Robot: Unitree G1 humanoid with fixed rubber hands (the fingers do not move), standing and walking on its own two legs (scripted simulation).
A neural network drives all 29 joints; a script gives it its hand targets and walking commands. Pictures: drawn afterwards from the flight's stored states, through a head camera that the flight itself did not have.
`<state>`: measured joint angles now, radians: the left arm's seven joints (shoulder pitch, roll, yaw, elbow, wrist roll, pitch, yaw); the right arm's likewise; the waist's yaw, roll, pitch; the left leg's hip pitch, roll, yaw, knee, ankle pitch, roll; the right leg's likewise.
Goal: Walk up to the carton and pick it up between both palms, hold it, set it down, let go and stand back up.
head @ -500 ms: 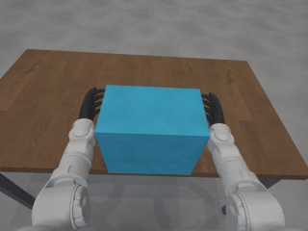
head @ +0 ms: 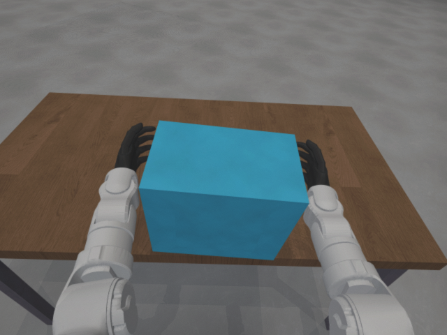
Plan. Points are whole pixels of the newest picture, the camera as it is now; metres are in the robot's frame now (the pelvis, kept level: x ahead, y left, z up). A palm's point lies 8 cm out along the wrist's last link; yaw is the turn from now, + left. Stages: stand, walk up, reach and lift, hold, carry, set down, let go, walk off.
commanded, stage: reach and lift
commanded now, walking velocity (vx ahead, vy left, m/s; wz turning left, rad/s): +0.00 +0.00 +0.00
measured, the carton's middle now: (220, 195) +0.37 +0.02 +0.05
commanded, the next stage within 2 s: none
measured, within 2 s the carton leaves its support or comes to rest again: neither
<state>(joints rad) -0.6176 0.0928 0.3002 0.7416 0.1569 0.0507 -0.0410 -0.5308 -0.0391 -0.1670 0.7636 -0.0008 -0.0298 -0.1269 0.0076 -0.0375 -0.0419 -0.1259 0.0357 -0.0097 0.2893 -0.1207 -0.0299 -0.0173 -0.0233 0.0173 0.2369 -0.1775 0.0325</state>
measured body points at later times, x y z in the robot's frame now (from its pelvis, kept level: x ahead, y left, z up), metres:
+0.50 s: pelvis +0.00 +0.00 +0.00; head -0.05 +0.02 +0.45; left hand +0.38 +0.20 +0.16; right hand +0.38 -0.15 +0.14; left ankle +0.03 +0.14 -0.75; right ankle -0.03 -0.14 -0.75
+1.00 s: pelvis -0.01 -0.01 +0.00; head -0.06 +0.01 +0.45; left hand +0.37 +0.19 +0.19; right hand +0.38 -0.17 +0.18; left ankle +0.03 +0.14 -0.75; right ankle -0.03 -0.14 -0.75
